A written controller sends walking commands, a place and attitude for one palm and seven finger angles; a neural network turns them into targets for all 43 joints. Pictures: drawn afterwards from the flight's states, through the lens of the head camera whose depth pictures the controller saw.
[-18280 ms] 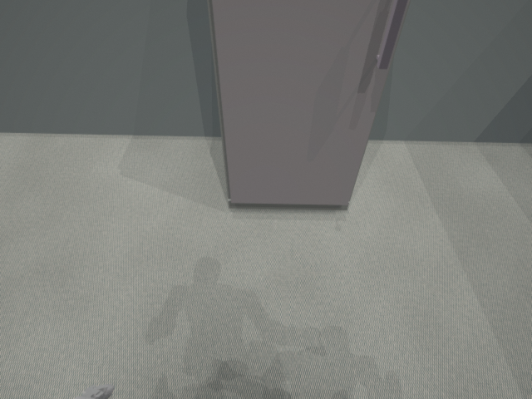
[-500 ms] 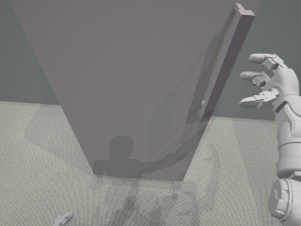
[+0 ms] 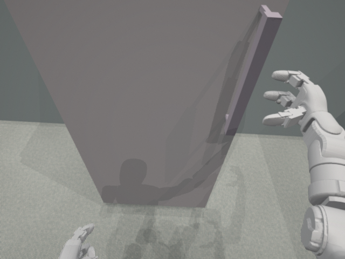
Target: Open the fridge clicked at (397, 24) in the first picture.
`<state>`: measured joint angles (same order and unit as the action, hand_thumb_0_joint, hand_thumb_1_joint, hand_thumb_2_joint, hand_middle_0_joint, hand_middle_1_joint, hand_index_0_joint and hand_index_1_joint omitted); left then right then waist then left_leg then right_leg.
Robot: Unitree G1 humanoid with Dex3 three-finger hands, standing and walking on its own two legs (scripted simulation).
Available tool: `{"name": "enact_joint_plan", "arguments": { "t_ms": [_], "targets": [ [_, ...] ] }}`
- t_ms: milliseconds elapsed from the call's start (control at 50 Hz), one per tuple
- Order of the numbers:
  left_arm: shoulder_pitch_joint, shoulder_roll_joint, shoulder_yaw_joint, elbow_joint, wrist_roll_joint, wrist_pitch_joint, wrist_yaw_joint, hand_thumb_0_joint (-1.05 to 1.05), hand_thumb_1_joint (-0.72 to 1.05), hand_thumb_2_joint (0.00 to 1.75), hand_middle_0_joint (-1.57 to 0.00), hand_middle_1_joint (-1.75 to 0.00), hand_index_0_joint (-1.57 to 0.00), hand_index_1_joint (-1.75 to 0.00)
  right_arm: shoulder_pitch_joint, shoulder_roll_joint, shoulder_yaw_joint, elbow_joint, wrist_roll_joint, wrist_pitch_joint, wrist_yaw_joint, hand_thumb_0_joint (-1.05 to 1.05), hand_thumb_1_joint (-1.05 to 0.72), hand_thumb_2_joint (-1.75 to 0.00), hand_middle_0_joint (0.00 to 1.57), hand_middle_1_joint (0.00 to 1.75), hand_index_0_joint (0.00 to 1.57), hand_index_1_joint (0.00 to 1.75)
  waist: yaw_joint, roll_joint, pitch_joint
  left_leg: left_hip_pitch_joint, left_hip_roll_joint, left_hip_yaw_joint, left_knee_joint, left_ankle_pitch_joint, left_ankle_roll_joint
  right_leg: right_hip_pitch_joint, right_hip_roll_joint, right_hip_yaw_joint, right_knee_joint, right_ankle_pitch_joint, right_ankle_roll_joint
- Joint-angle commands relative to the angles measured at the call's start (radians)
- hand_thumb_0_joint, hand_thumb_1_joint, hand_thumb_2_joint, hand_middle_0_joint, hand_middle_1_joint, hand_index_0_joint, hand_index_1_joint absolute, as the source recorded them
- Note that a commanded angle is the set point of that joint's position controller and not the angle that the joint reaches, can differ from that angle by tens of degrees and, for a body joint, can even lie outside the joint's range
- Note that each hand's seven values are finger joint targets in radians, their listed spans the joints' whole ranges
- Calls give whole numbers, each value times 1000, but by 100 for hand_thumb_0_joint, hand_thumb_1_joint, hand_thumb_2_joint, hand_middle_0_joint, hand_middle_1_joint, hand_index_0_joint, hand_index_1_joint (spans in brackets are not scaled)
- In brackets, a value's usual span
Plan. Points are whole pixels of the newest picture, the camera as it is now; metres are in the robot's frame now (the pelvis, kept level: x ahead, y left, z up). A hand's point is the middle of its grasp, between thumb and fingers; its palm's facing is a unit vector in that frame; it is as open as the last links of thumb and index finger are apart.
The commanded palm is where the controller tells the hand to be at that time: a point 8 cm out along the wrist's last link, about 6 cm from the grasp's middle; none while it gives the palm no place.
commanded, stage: move the hooked fingers beside the handle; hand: right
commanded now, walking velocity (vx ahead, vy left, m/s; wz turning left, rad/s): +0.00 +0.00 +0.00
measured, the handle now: (243, 81) +0.49 -0.12 +0.19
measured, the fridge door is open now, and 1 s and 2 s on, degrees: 0 0 0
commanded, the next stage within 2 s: feel for the door with the fingertips in 1.60 s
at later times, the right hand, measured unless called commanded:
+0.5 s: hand (284, 100) +0.41 -0.19 +0.20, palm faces -0.01 +1.00 +0.01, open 14.0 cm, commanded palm +0.39 -0.24 +0.20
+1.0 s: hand (282, 93) +0.43 -0.19 +0.20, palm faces -0.03 +1.00 +0.00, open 14.0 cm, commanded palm +0.40 -0.24 +0.19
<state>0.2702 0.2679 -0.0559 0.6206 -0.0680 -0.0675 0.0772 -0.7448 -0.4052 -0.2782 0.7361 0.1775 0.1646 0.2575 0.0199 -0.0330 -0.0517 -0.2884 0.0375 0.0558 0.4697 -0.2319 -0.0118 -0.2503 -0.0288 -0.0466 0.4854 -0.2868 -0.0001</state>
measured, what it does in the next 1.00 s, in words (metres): stands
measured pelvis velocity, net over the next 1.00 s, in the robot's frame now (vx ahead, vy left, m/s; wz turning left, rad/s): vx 0.00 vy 0.00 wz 0.02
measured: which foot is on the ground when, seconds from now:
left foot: down 0.00-1.00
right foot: down 0.00-1.00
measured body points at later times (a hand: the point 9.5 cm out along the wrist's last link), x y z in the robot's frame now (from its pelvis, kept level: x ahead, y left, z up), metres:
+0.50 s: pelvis -0.01 +0.01 +0.00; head -0.01 +0.01 +0.45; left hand +0.10 +0.27 -0.10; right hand +0.40 -0.25 +0.20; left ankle +0.00 +0.13 -0.74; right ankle -0.02 -0.12 -0.74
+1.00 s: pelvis +0.00 +0.00 +0.00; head +0.00 +0.01 +0.45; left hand +0.09 +0.26 -0.11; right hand +0.43 -0.25 +0.21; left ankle +0.00 +0.13 -0.74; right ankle -0.02 -0.12 -0.74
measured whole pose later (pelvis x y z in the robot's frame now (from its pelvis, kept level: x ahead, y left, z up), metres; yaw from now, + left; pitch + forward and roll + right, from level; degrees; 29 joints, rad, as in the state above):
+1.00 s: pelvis +0.00 +0.00 +0.00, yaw +1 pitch +3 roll +0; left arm 0.35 0.28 -0.04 0.65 -0.07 -0.10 0.08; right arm -0.75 -0.43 -0.32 0.75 0.19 0.06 0.29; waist 0.04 -0.03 -0.05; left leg -0.30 0.03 0.04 0.46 -0.22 -0.01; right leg -0.25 -0.04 -0.06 0.48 -0.28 0.00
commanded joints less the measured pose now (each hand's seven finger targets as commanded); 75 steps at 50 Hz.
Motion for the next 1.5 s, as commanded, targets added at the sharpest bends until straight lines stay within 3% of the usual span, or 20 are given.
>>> {"name": "enact_joint_plan", "arguments": {
  "t_ms": [0, 60, 140, 180, 300, 340, 420, 480, 580, 620, 720, 760, 840, 920, 1020, 1100, 1160, 1220, 1380, 1480],
  "targets": [
    [-31, 125, 56, -144, 2, -58, 10, 0, 90, 90, -20, -30, -20, -30, -562, -236, -54, -457, 35, -174, -1, 0, 50, -30, 30, 120, 30, 120, 10, 7, -430, 190, -38, -24, 0, 395, 44, 185, 16, 32, -14, 395, -36],
    [-32, 121, 51, -115, 1, -74, 15, 0, 90, 90, -20, -30, -20, -30, -592, -221, -46, -436, 36, -187, -6, 0, 50, -30, 30, 120, 30, 120, 22, -51, -387, 154, -44, -19, -18, 363, 44, 207, 15, 39, -26, 379, -29],
    [-24, 138, 45, -84, -6, -57, 19, 0, 90, 90, -20, -30, -20, -30, -430, -250, -86, -159, 19, -87, -9, 0, 50, -30, 30, 120, 30, 120, 6, 34, -182, 124, -37, -12, -48, 259, 41, 42, 23, 26, -65, 230, -35],
    [-13, 146, 48, -87, -6, -45, 17, 0, 90, 90, -20, -30, -20, -30, -354, -266, -98, -75, 5, -47, -4, 0, 50, -30, 30, 120, 30, 120, -6, 38, -149, 118, -30, -13, -50, 242, 41, 0, 24, 20, -72, 206, -33],
    [-26, 140, 62, -143, -6, -55, 12, 0, 90, 90, -20, -30, -20, -30, -445, -218, -38, -312, 41, -144, 37, 0, 50, -30, 30, 120, 30, 120, 11, 63, -311, 176, -35, -25, -28, 317, 40, 88, 19, 14, -41, 273, -42],
    [-31, 138, 61, -141, -7, -67, 18, 0, 90, 90, -20, -30, -20, -30, -522, -270, -77, -393, 52, -183, 44, 0, 50, -30, 30, 120, 30, 120, 13, 20, -360, 184, -41, -35, -31, 313, 39, 130, 22, 18, -41, 271, -44],
    [-25, 141, 51, -98, -10, -78, 31, 0, 90, 90, -20, -30, -20, -30, -579, -301, -88, -300, 42, -171, 26, 0, 50, -30, 30, 120, 30, 120, 34, -27, -249, 114, -40, -33, -67, 191, 35, 94, 25, 25, -58, 171, -43],
    [-17, 139, 47, -76, -10, -82, 29, 0, 90, 90, -20, -30, -20, -30, -564, -236, -29, -189, 14, -132, 8, 0, 50, -30, 30, 120, 30, 120, 39, -84, -186, 60, -37, -24, -74, 140, 41, 70, 28, 32, -68, 142, -35],
    [6, 150, 54, -85, -5, -82, 21, 0, 90, 90, -20, -30, -20, -30, -523, -220, -27, -85, 19, -122, 20, 0, 50, -30, 30, 120, 30, 120, 35, 45, -243, 93, -35, -20, -53, 179, 38, 42, 26, 34, -58, 159, -37],
    [11, 154, 55, -91, -4, -79, 19, 0, 90, 90, -20, -30, -20, -30, -497, -270, -77, -70, 29, -145, 25, 0, 50, -30, 30, 120, 30, 120, 24, 89, -257, 117, -34, -27, -45, 202, 35, 24, 25, 28, -49, 168, -41],
    [15, 148, 54, -105, -2, -81, 15, 0, 90, 90, -20, -30, -20, -30, -595, -328, -101, -156, 7, -218, 12, 0, 50, -30, 30, 120, 30, 120, 17, 3, -314, 129, -34, -39, -29, 213, 37, 47, 24, 28, -42, 190, -40],
    [16, 141, 53, -102, -2, -86, 16, 0, 90, 90, -20, -30, -20, -30, -629, -291, -70, -178, 2, -229, 8, 0, 50, -30, 30, 120, 30, 120, 28, -43, -320, 118, -37, -36, -26, 242, 39, 78, 25, 27, -38, 219, -38],
    [25, 147, 58, -102, -1, -83, 12, 0, 90, 90, -20, -30, -20, -30, -538, -329, -120, -180, 11, -214, 19, 0, 50, -30, 30, 120, 30, 120, 6, -7, -346, 164, -41, -29, -17, 312, 43, 81, 19, 25, -39, 280, -37],
    [16, 146, 61, -112, -6, -83, 3, 0, 90, 90, -20, -30, -20, -30, -441, -245, -72, -207, 26, -169, 44, 0, 50, -30, 30, 120, 30, 120, -4, -35, -316, 153, -43, -15, -12, 355, 48, 93, 16, 20, -40, 342, -32],
    [8, 151, 67, -111, -8, -72, -1, 0, 90, 90, -20, -30, -20, -30, -395, -186, -43, -205, 42, -106, 34, 0, 50, -30, 30, 120, 30, 120, 10, 41, -227, 101, -46, -6, -28, 297, 42, 63, 13, 22, -46, 280, -34],
    [5, 147, 67, -111, 0, -63, 8, 0, 90, 90, -20, -30, -20, -30, -490, -252, -81, -284, 25, -119, -8, 0, 50, -30, 30, 120, 30, 120, 18, 41, -254, 100, -44, -12, -30, 257, 40, 80, 14, 30, -41, 261, -38],
    [-1, 136, 61, -113, 4, -69, 13, 0, 90, 90, -20, -30, -20, -30, -579, -287, -96, -367, 10, -160, -27, 0, 50, -30, 30, 120, 30, 120, 16, -27, -350, 140, -43, -23, -21, 304, 44, 134, 20, 33, -34, 310, -35],
    [-9, 129, 55, -111, 6, -74, 13, 0, 90, 90, -20, -30, -20, -30, -583, -252, -61, -384, 9, -178, -22, 0, 50, -30, 30, 120, 30, 120, 19, -65, -383, 152, -42, -22, -15, 349, 45, 167, 18, 35, -27, 360, -31],
    [-12, 144, 53, -109, -7, -43, 11, 0, 90, 90, -20, -30, -20, -30, -387, -185, -25, -106, 20, -51, 32, 0, 50, -30, 30, 120, 30, 120, 15, 33, -191, 92, -35, -8, -28, 309, 42, 35, 20, 21, -43, 268, -32],
    [-19, 137, 61, -135, -3, -50, 12, 0, 90, 90, -20, -30, -20, -30, -543, -206, -27, -319, 31, -129, 21, 0, 50, -30, 30, 120, 30, 120, 23, 13, -328, 125, -40, -19, -13, 330, 45, 116, 20, 31, -23, 312, -35]
  ]
}}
